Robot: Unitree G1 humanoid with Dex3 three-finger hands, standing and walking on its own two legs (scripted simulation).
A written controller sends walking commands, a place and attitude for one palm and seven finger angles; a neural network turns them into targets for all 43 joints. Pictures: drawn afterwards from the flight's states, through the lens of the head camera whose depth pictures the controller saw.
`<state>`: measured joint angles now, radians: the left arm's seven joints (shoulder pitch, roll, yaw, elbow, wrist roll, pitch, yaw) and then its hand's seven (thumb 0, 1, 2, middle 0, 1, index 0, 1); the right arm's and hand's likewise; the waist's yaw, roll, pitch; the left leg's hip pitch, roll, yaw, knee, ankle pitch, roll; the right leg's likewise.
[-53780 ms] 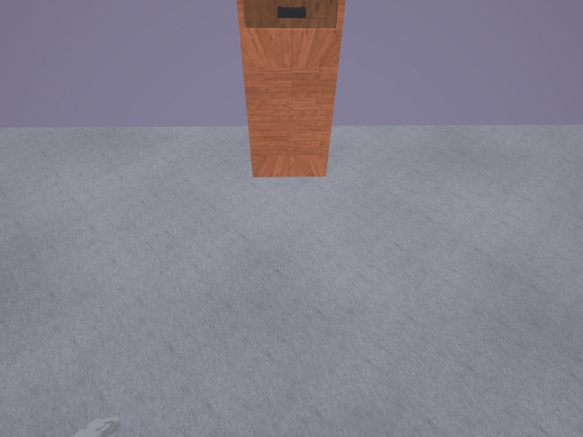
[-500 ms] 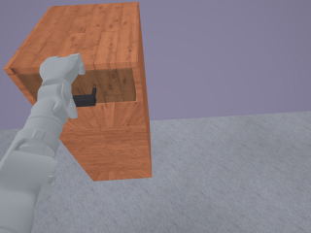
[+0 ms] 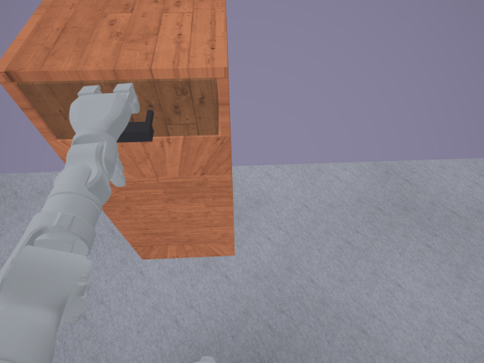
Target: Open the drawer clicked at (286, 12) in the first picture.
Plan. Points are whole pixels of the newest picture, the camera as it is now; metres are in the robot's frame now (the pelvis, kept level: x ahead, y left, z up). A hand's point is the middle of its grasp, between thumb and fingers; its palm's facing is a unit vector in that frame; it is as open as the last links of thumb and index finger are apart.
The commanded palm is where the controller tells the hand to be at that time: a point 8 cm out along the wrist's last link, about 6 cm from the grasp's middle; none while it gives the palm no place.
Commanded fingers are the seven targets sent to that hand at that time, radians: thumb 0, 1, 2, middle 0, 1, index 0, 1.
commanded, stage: lower the fingers behind the handle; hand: left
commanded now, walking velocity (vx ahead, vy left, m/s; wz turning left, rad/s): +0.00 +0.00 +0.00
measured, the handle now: (125, 123) +0.53 +0.22 +0.07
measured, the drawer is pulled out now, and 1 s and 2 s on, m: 0.00 0.00 0.00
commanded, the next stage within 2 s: lift the fingers back up to retry in 0.98 s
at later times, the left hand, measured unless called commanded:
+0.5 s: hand (121, 142) +0.48 +0.22 +0.07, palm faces +0.04 -0.01 -1.00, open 13.7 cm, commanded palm +0.46 +0.20 +0.11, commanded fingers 0.00 -0.50 0.30 -0.30 -1.20 -0.30 -1.20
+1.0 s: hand (121, 141) +0.48 +0.22 +0.07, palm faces -0.02 +0.01 -1.00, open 13.7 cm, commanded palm +0.46 +0.21 +0.10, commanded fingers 0.00 -0.50 0.30 -0.30 -1.20 -0.30 -1.20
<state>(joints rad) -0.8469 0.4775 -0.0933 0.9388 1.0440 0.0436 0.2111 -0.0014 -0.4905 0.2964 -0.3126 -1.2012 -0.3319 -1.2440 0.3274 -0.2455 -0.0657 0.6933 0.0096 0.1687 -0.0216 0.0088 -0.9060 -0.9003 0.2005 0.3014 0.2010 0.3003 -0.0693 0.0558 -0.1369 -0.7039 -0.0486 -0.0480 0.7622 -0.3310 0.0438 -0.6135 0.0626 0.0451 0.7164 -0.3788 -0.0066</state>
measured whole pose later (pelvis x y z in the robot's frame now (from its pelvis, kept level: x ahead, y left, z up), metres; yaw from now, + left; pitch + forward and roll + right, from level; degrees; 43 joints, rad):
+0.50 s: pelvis -0.01 +0.00 -0.01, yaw +0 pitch +17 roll -2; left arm -0.87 0.46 -0.11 0.99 1.07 0.00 0.26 0.00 -0.49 0.30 -0.31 -1.24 -0.32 -1.29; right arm 0.35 -0.25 -0.06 0.68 0.01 0.17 -0.02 0.01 -0.91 -0.90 0.20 0.30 0.20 0.30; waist -0.07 0.04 -0.15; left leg -0.75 -0.05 -0.05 0.80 -0.34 0.04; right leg -0.66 0.06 0.04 0.76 -0.39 -0.01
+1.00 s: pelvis -0.02 -0.01 -0.01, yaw -1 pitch +17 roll -2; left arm -0.91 0.54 -0.09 1.04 1.06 -0.01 0.19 0.00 -0.49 0.30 -0.28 -1.27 -0.31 -1.27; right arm 0.38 -0.25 -0.03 0.65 0.03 0.17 -0.06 0.01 -0.90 -0.90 0.20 0.30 0.20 0.30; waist -0.10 0.05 -0.15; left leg -0.79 -0.03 -0.04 0.83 -0.33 0.03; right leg -0.71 0.08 0.05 0.79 -0.38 -0.01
